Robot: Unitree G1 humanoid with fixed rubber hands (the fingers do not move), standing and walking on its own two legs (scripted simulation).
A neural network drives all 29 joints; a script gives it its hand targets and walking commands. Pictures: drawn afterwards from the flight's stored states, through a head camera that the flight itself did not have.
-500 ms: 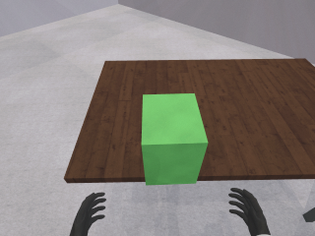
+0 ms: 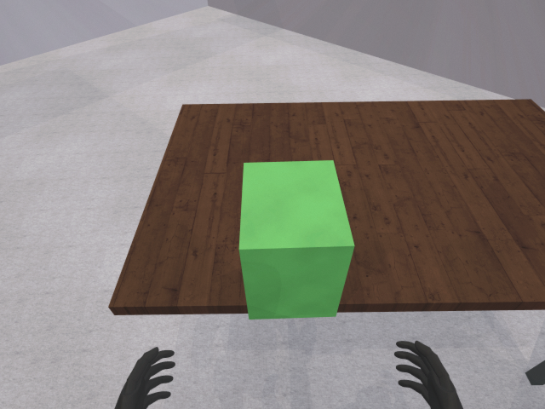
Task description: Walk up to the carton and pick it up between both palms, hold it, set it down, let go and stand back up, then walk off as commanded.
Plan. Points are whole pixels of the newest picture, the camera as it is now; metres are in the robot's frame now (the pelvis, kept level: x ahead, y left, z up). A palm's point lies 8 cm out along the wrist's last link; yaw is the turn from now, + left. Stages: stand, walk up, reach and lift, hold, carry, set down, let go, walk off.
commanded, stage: set down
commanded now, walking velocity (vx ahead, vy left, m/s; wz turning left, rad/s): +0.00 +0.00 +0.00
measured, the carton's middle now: (290, 241) +0.42 +0.01 -0.02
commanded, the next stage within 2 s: let go in 0.54 s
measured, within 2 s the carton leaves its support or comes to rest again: neither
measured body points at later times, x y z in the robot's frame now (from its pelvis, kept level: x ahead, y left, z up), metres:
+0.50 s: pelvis +0.00 +0.00 +0.00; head +0.00 +0.01 +0.45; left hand +0.16 +0.24 -0.08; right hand +0.18 -0.21 -0.08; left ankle +0.00 +0.12 -0.75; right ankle -0.02 -0.10 -0.75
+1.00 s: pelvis +0.00 +0.01 +0.00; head -0.01 +0.01 +0.45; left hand +0.17 +0.23 -0.09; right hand +0.17 -0.22 -0.09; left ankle +0.00 +0.12 -0.75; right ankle -0.02 -0.10 -0.75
